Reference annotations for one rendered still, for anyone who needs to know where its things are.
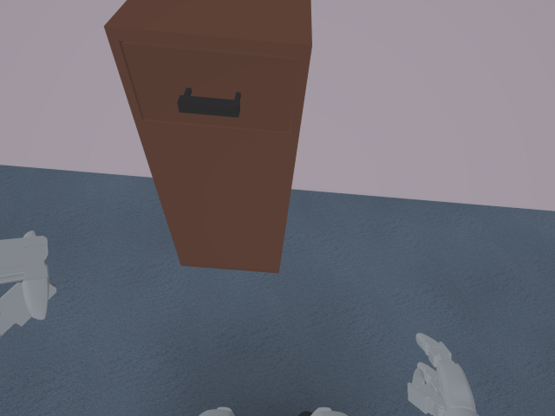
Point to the handle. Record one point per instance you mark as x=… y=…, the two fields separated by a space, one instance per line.
x=210 y=106

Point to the left robot hand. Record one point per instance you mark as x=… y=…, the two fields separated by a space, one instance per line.
x=23 y=259

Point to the cabinet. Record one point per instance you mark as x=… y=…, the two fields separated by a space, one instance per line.
x=225 y=191

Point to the right robot hand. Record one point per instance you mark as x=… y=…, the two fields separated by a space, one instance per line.
x=446 y=388

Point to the drawer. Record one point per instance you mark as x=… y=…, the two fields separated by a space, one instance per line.
x=161 y=73

